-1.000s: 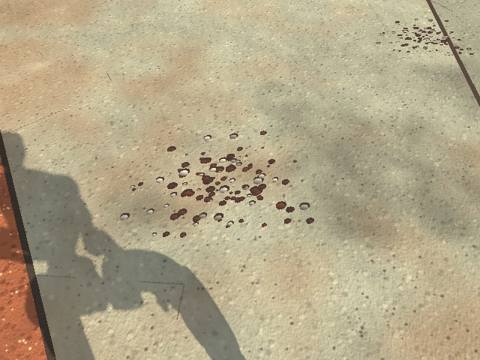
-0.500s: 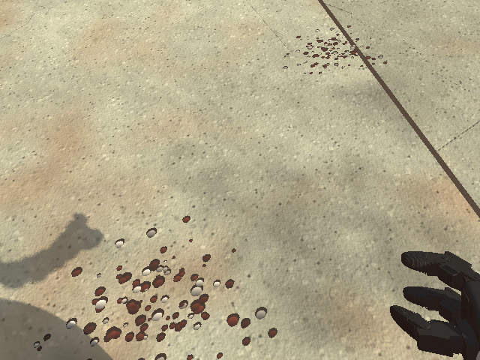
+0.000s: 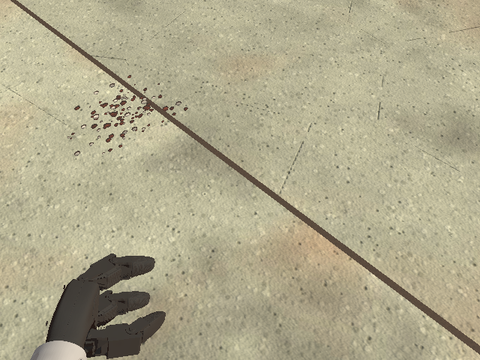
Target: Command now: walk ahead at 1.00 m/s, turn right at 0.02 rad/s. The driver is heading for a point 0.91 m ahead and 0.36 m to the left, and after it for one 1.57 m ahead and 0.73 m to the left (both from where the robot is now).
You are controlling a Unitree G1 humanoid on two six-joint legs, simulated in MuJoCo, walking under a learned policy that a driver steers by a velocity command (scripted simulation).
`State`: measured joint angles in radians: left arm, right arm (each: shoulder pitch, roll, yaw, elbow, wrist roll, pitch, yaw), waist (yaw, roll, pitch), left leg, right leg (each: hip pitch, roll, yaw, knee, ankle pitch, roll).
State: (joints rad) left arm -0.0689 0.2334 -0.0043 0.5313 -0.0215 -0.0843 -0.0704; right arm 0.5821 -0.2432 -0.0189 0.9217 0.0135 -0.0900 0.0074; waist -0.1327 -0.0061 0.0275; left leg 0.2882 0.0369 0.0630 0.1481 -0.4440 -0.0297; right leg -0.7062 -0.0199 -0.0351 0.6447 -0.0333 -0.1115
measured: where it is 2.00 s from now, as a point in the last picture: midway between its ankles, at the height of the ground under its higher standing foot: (176, 282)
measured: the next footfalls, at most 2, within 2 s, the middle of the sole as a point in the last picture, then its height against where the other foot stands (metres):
right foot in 0.04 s outside the picture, level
left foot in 0.48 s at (175, 292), level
